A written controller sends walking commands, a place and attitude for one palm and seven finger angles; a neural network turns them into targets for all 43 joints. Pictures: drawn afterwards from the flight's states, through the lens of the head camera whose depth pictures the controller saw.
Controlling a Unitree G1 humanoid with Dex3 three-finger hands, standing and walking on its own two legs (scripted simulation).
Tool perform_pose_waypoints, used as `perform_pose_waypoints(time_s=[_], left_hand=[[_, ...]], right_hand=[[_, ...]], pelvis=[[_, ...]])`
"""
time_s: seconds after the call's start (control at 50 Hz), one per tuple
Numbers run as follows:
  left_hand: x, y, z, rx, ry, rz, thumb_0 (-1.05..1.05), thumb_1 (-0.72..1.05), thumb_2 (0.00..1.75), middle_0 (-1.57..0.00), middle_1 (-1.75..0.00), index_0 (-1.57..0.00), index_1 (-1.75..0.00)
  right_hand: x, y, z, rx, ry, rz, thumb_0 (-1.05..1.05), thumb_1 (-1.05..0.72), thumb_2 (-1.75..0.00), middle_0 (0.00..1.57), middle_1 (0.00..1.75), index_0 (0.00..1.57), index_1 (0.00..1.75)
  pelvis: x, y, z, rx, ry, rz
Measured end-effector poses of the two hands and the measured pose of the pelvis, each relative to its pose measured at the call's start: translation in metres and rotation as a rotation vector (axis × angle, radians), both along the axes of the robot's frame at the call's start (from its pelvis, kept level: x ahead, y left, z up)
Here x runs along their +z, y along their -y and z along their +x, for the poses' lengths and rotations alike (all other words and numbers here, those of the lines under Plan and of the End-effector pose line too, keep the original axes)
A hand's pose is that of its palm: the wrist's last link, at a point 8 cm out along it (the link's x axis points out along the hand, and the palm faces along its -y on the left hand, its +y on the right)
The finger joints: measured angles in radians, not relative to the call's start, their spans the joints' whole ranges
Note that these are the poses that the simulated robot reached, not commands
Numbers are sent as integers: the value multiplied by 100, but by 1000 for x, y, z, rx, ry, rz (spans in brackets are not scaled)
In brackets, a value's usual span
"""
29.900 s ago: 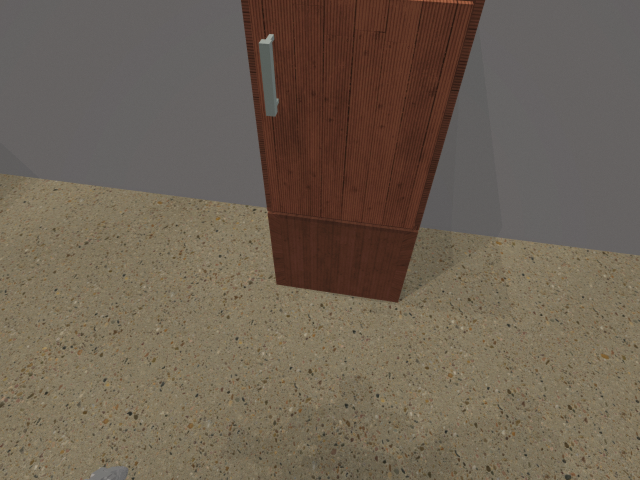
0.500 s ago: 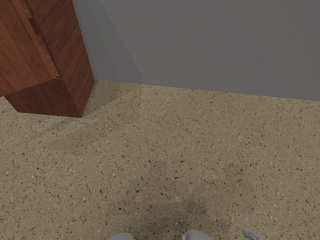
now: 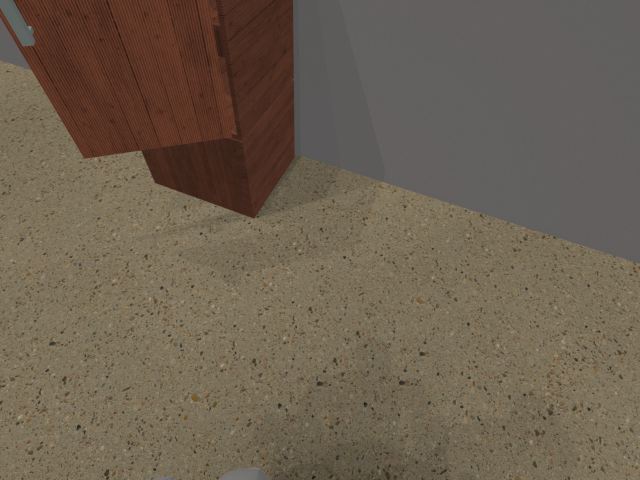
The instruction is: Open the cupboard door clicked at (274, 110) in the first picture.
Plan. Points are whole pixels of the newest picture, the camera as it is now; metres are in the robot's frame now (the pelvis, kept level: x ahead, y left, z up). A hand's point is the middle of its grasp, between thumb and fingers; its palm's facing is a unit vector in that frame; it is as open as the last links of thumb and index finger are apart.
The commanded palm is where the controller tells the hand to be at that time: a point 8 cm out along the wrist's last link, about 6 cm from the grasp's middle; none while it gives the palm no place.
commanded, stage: turn to face it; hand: left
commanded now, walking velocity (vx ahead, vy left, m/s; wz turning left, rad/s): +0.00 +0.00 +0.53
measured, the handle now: out of the picture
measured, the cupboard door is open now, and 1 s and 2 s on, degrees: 38 38 38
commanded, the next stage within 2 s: take the last steps up to it in 0.50 s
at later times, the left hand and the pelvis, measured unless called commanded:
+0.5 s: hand out of the picture +0.05 +0.19 -0.15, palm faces +0.24 -0.93 -0.27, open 7.4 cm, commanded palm none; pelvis +0.00 -0.02 +0.00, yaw +14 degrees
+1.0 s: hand out of the picture +0.03 +0.23 -0.15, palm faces +0.37 -0.90 -0.20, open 7.4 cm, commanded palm none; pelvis +0.04 +0.02 +0.01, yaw +21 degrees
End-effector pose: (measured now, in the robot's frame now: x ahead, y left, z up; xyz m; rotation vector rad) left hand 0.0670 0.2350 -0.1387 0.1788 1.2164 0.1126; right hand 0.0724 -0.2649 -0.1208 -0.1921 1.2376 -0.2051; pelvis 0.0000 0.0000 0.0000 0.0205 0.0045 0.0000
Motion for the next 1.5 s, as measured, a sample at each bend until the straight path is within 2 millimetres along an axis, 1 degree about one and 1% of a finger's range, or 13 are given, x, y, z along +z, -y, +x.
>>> perform_pose_waypoints(time_s=[0.08, 0.2, 0.3, 0.42, 0.62, 0.8, 0.92, 1.04, 1.12, 1.2, 1.3, 1.42, 1.5], left_hand=[[-18, -23, -22, 72, -59, 1, 0, 90, 90, -20, -30, -21, -30], [-1, -42, -24, 147, -41, 33, 0, 91, 90, -20, -30, -20, -30], [15, -40, -16, 177, 24, 58, 0, 91, 90, -19, -30, -20, -30], [20, -20, -19, 207, 81, 97, 0, 91, 90, -19, -30, -20, -30], [14, 19, -79, 306, -32, 19, 0, 91, 90, -20, -30, -20, -30], [-14, -4, -136, 422, -162, -44, 0, 91, 90, -20, -30, -20, -30], [5, -29, -106, 427, -104, -23, 1, 91, 90, -19, -30, -20, -30], [19, -45, -38, 391, 11, 14, 0, 91, 90, -19, -30, -20, -30], [17, -49, 7, 376, 97, 47, 0, 91, 90, -19, -30, -20, -30], [19, -44, 16, 429, 111, 40, 0, 91, 90, -20, -30, -20, -30], [19, -45, -4, 510, 0, 15, -1, 95, 90, -20, -30, -20, -30], [8, -58, -38, 573, -168, -53, -1, 94, 90, -20, -30, -20, -30], [-11, -79, -52, 606, -279, -103, 0, 92, 90, -20, -30, -20, -30]], right_hand=[[-1, -15, 27, 76, 56, -35, 0, -91, -90, 20, 30, 20, 30], [7, -32, 34, 140, 50, -33, 0, -91, -90, 20, 30, 20, 30], [2, -35, 29, 171, 13, 6, 0, -91, -90, 20, 30, 20, 30], [-20, -20, 30, 187, -20, 59, 0, -91, -90, 20, 30, 20, 30], [-7, -16, 54, 256, -50, 37, 0, -91, -90, 20, 30, 20, 30], [-3, -58, 76, 375, 10, -14, 0, -91, -90, 20, 30, 20, 30], [0, -73, 55, 377, -59, 14, 0, -91, -90, 20, 30, 20, 30], [-12, -74, 38, 344, -179, 56, 0, -91, -90, 20, 30, 20, 30], [-29, -69, 41, 324, -244, 75, 0, -91, -90, 20, 30, 20, 30], [-29, -71, 73, 357, -277, 60, 0, -91, -90, 20, 30, 20, 30], [-11, -97, 143, 393, -185, 46, 0, -91, -90, 20, 30, 20, 30], [-1, -162, 233, 488, -59, 45, 0, -91, -90, 20, 30, 19, 30], [-8, -216, 285, 541, 57, 34, 0, -91, -90, 20, 30, 19, 30]], pelvis=[[-11, -11, 1, 43, -7, -16], [2, -12, 0, 99, -6, -35], [7, -3, 1, 144, -3, -42], [-3, 20, 3, 194, -6, -15], [9, 21, 4, 280, 10, 7], [-3, -8, 5, 326, 4, -14], [10, -20, 21, 357, 0, -28], [11, -25, 49, 372, 1, -17], [-3, -23, 76, 390, 6, 4], [0, -31, 95, 432, 22, -15], [13, -51, 122, 453, -2, -16], [12, -96, 154, 465, -14, -15], [-6, -139, 175, 461, -5, -31]])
